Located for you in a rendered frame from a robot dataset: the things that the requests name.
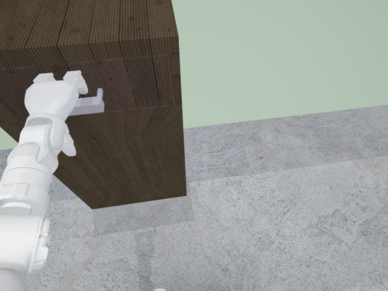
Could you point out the left robot forearm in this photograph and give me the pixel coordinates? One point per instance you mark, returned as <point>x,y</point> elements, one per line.
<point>27,177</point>

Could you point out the left robot upper arm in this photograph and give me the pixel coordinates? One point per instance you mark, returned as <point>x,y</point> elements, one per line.
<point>24,242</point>

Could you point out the handle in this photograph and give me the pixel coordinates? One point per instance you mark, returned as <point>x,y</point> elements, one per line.
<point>89,105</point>

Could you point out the cabinet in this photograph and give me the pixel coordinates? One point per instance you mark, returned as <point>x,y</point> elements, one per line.
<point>122,156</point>

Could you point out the robot left hand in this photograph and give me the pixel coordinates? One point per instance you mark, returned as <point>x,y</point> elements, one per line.
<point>46,95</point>

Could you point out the drawer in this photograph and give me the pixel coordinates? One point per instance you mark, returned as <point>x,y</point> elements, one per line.
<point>127,83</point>

